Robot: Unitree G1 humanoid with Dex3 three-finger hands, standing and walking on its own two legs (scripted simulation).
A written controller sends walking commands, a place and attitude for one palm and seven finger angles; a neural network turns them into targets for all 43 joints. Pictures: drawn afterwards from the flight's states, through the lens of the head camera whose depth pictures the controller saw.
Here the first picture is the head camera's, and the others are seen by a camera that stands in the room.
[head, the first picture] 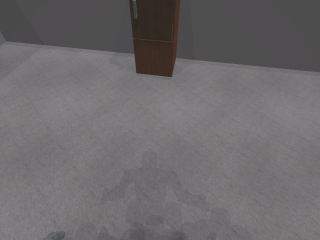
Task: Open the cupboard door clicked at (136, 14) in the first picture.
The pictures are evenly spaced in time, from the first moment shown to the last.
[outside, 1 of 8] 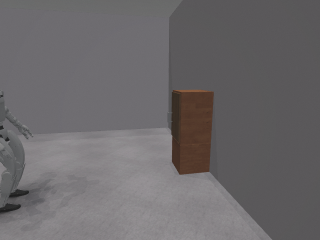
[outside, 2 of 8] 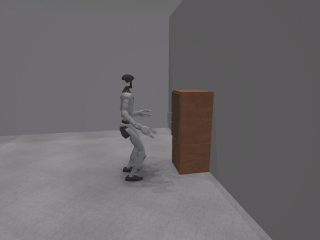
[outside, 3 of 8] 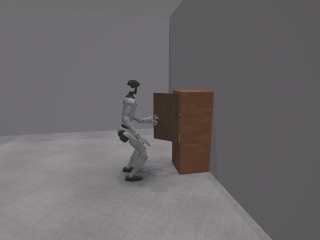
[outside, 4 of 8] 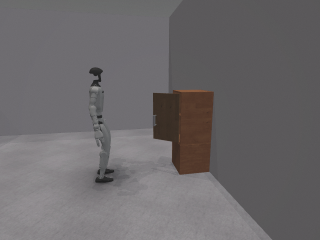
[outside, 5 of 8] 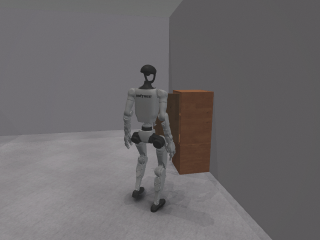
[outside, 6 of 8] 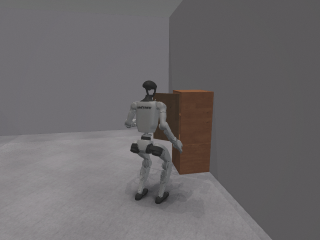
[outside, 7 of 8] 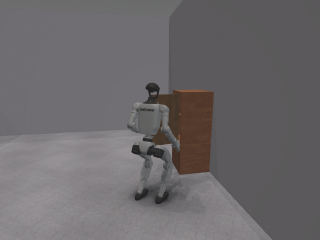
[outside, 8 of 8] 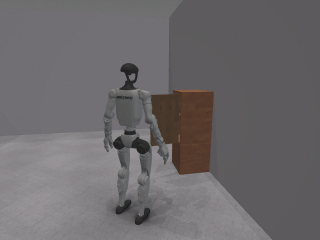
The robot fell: no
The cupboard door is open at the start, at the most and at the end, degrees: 0 100 100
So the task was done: yes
